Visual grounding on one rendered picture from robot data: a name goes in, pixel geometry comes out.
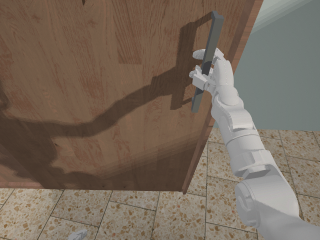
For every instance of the robot right upper arm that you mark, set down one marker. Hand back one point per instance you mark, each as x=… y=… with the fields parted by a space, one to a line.
x=268 y=204

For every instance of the handle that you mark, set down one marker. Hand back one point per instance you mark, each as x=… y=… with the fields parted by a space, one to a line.
x=214 y=34

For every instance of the right robot hand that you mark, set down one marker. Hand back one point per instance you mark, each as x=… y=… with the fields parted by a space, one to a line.
x=220 y=75

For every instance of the left robot hand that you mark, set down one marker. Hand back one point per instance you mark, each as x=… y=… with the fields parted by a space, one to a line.
x=81 y=234

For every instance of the right robot forearm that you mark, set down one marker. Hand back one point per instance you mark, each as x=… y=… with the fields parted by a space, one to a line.
x=249 y=158

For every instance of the wardrobe door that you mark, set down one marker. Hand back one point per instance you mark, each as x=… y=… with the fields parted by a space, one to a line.
x=11 y=170
x=96 y=94

